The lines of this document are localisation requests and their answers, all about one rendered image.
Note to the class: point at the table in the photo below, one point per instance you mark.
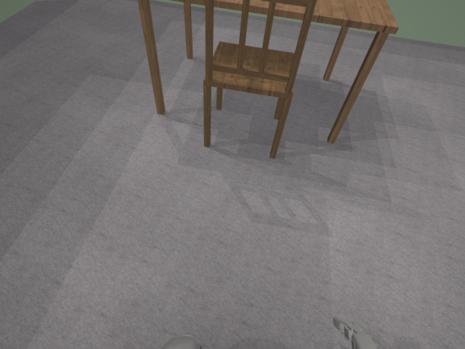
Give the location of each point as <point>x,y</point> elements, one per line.
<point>372,15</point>

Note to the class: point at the chair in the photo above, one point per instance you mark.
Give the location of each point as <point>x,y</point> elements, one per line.
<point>255,70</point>

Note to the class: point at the right robot hand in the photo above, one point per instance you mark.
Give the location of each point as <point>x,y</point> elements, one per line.
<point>353,333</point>

